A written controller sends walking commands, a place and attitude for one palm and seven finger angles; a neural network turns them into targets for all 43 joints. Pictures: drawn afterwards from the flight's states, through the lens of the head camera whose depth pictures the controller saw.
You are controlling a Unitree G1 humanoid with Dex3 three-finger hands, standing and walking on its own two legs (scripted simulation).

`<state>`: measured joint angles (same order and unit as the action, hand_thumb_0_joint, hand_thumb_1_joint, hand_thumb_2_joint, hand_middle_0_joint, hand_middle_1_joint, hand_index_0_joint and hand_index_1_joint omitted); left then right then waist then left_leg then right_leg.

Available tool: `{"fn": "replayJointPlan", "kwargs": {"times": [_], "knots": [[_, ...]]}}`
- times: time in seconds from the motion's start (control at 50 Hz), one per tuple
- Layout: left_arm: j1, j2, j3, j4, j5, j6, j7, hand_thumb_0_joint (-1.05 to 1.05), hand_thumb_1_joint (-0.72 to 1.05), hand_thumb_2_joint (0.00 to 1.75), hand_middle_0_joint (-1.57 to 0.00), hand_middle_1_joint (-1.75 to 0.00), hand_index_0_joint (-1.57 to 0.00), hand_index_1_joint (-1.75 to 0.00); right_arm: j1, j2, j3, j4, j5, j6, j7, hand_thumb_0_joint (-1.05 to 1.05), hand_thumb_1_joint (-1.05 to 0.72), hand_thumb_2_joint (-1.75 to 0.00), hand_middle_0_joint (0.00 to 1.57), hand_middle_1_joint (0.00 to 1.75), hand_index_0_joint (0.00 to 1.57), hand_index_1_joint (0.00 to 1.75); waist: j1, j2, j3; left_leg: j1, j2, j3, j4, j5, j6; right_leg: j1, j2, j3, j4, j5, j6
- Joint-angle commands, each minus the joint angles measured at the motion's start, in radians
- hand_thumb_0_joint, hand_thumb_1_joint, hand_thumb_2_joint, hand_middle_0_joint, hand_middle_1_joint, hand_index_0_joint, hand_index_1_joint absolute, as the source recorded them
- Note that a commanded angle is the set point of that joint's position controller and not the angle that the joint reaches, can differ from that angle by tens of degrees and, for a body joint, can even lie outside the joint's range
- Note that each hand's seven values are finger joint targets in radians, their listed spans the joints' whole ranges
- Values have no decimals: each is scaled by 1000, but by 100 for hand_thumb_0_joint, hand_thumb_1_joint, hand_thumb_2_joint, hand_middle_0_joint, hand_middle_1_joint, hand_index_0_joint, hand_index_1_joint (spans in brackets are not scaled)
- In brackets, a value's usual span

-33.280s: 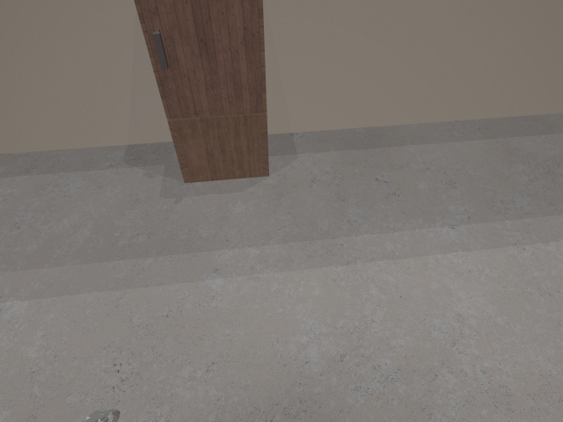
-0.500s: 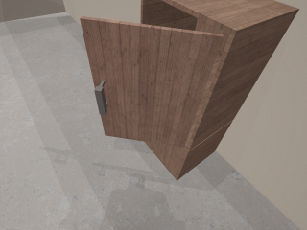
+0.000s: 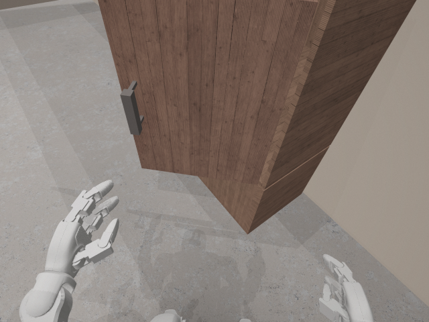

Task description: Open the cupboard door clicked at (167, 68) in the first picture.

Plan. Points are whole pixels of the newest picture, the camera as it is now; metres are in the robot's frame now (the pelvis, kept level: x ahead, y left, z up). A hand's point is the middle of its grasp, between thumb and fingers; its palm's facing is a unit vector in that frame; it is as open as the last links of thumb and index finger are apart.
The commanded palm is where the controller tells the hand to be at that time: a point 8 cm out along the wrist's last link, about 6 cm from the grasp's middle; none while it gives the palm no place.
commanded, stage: raise the hand with hooked fingers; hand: left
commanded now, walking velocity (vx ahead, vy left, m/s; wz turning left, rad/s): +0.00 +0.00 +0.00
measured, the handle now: (135, 108) +0.62 +0.23 +0.02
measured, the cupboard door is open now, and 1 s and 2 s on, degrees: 45 45 45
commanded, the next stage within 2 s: move the hooked fingers beside the handle in 1.76 s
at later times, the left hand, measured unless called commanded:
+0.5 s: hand (91, 249) +0.24 +0.22 +0.02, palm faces -0.11 -0.99 -0.02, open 11.1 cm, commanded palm +0.22 +0.28 +0.01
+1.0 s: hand (56, 236) +0.26 +0.29 +0.02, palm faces -0.07 -1.00 -0.05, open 13.7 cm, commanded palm +0.24 +0.33 +0.03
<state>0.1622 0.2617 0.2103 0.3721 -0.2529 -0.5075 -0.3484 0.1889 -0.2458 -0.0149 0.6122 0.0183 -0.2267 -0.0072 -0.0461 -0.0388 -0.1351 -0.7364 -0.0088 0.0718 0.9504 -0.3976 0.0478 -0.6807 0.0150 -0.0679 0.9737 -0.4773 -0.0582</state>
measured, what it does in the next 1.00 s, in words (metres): stands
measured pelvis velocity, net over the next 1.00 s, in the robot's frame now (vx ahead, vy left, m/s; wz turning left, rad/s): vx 0.00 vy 0.03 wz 0.00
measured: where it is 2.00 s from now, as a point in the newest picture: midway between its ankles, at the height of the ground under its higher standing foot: outside the picture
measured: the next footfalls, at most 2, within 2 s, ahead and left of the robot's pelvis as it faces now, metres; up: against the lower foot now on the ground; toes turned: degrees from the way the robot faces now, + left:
none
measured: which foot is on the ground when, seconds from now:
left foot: down 0.00-1.00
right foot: down 0.00-1.00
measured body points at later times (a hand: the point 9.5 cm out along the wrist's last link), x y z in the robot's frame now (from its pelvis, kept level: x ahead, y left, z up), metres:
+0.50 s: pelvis +0.00 +0.00 -0.03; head +0.07 +0.00 +0.42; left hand +0.24 +0.28 +0.02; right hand +0.15 -0.23 -0.12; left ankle +0.04 +0.09 -0.68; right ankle +0.00 -0.09 -0.68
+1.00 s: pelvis +0.00 +0.03 -0.02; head +0.07 +0.05 +0.43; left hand +0.26 +0.34 +0.03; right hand +0.18 -0.22 -0.08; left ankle +0.04 +0.09 -0.68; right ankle +0.00 -0.08 -0.68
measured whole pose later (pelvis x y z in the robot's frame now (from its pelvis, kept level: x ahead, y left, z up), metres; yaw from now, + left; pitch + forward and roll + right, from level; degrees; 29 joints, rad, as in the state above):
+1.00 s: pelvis +0.00 +0.03 -0.02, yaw +0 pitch +15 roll -4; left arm 0.10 0.42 0.36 0.33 -0.37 -0.32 -0.53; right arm 0.26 -0.28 0.03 0.50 0.05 -0.21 -0.05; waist -0.01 0.03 -0.14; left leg -0.91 0.00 0.03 1.10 -0.46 0.08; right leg -0.80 0.03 -0.11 1.03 -0.50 -0.02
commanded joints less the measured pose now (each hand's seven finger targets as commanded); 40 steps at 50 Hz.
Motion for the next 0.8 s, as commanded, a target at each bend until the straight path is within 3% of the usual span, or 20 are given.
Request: {"fn": "replayJointPlan", "kwargs": {"times": [0.0, 0.04, 0.08, 0.1, 0.12, 0.14, 0.2, 0.26, 0.34, 0.38, 0.4, 0.44, 0.48, 0.5, 0.58, 0.64, 0.68, 0.7, 0.72, 0.78], "knots": [[195, 213, 159, -152, -80, -56, -183, 0, 48, 72, -23, -57, -23, -57, -63, -167, -74, -242, 23, -43, 11, 0, -90, -90, 20, 30, 20, 30, 111, 126, -234, -2, -18, -63, 28, 157, -39, 36, -30, 134, -68, 177, 14], [114, 236, 192, -358, -134, -73, -175, 0, 43, 70, -23, -60, -23, -60, -35, -146, -72, -266, 23, -49, 1, 0, -90, -90, 20, 30, 20, 30, 93, 182, -311, 17, -4, -68, 55, 145, -28, 44, -31, 171, -88, 148, 36], [-10, 235, 183, -553, -159, -126, -134, 0, 39, 68, -24, -63, -24, -63, -10, -131, -62, -249, 13, -58, -16, 0, -90, -90, 20, 30, 20, 30, 54, 231, -338, 57, 14, -85, 84, 172, -17, 10, -19, 168, -72, 177, 41], [-94, 243, 168, -611, -159, -149, -115, 0, 36, 67, -24, -64, -24, -64, 8, -137, -56, -225, 5, -62, -25, 0, -90, -90, 20, 30, 20, 30, 16, 194, -297, 40, 24, -105, 107, 169, -14, -38, -3, 160, -49, 181, 38], [-103, 234, 153, -635, -147, -175, -97, 0, 34, 66, -24, -66, -24, -66, 11, -139, -58, -198, 1, -69, -35, 0, -90, -90, 20, 30, 20, 30, 11, 225, -284, 45, 28, -111, 117, 168, -12, -77, 1, 158, -41, 164, 30], [-77, 187, 103, -590, -135, -184, -87, 0, 32, 65, -24, -68, -24, -68, 11, -135, -52, -175, 1, -76, -42, 0, -90, -90, 20, 30, 20, 30, -15, 204, -221, 26, 32, -119, 129, 146, -10, -128, 4, 147, -40, 138, 30], [-104, 179, 54, -452, -119, -158, -120, 0, 25, 62, -25, -72, -25, -72, 18, -165, -40, -137, 10, -88, -56, 0, -90, -90, 20, 30, 20, 30, -48, 156, -125, -61, 34, -138, 163, 78, -3, -204, 16, 141, -38, 51, 36], [-43, 219, 60, -300, -88, -29, -180, 0, 18, 59, -25, -76, -25, -76, 25, -175, -41, -148, 31, -78, -67, 0, -90, -90, 20, 30, 20, 30, -27, 89, -149, -104, 30, -126, 138, 46, 2, -157, 2, 167, -88, 2, 52], [57, 325, 209, -310, -132, 151, -221, 0, 8, 55, -26, -82, -26, -82, 15, -168, -40, -224, 43, -42, -64, 0, -90, -90, 20, 30, 20, 30, 67, 59, -327, -59, 18, -107, 94, 165, 3, 66, -22, 179, -104, 163, 75], [69, 333, 280, -362, -173, 162, -187, 0, 4, 53, -26, -86, -26, -86, 9, -146, -35, -243, 39, -30, -62, 0, -90, -90, 20, 30, 20, 30, 89, 16, -362, -53, 20, -112, 80, 205, -1, 127, -27, 173, -95, 256, 91], [77, 341, 314, -363, -185, 150, -164, 0, 1, 52, -26, -87, -26, -87, 6, -136, -33, -237, 32, -28, -60, 0, -90, -90, 20, 30, 20, 30, 105, 31, -362, -56, 22, -116, 80, 227, -7, 136, -17, 158, -75, 291, 81], [68, 285, 297, -391, -192, 98, -116, 0, -3, 50, -27, -90, -27, -90, 9, -123, -35, -227, 25, -34, -54, 0, -90, -90, 20, 30, 20, 30, 92, 51, -312, -41, 25, -114, 62, 223, -16, 77, -9, 117, -57, 284, 65], [37, 233, 251, -342, -173, 55, -91, 0, -8, 48, -27, -93, -27, -93, 14, -127, -37, -204, 22, -36, -48, 0, -90, -90, 20, 30, 20, 30, 53, 28, -218, -60, 27, -117, 64, 166, -18, -19, -1, 99, -60, 198, 63], [20, 228, 235, -302, -161, 43, -94, 0, -10, 47, -27, -94, -27, -94, 18, -133, -38, -201, 21, -36, -48, 0, -90, -90, 20, 30, 20, 30, 43, 0, -181, -86, 28, -119, 77, 148, -15, -49, 2, 108, -57, 170, 64], [-40, 221, 133, -229, -116, 38, -169, 0, -20, 43, -28, -100, -28, -100, 59, -173, -41, -197, 33, -46, -48, 0, -90, -90, 20, 30, 20, 30, 3, 59, -169, -59, 26, -123, 63, 70, -4, -146, 4, 94, -70, 34, 49], [-89, 306, 171, -321, -130, 45, -218, 0, -27, 40, -28, -105, -28, -105, 77, -188, -45, -212, 39, -57, -55, 0, -90, -90, 20, 30, 20, 30, 18, 117, -289, 51, 29, -134, 35, 131, -2, -101, 9, 79, -62, 100, 38], [-101, 357, 226, -395, -144, 36, -208, 0, -31, 38, -29, -108, -29, -108, 76, -188, -45, -216, 37, -66, -57, 0, -90, -90, 20, 30, 20, 30, 39, 148, -338, 118, 32, -146, 13, 188, -7, -83, 15, 55, -48, 146, 31], [-117, 396, 262, -414, -152, 31, -194, 0, -34, 37, -29, -110, -29, -110, 76, -191, -43, -212, 33, -68, -57, 0, -90, -90, 20, 30, 20, 30, 49, 179, -331, 140, 35, -155, 11, 211, -16, -101, 25, 42, -32, 154, 21], [-104, 390, 277, -427, -156, 25, -177, 0, -36, 36, -29, -111, -29, -111, 74, -186, -40, -213, 30, -67, -56, 0, -90, -90, 20, 30, 20, 30, 58, 181, -336, 168, 39, -165, -10, 224, -24, -108, 26, 26, -29, 149, 19], [-74, 344, 279, -368, -160, 24, -129, 0, -43, 33, -29, -115, -29, -115, 64, -180, -38, -205, 28, -56, -55, 0, -90, -90, 20, 30, 20, 30, 53, 192, -244, 160, 42, -178, -39, 185, -40, -143, 28, 2, -32, 116, 19]]}}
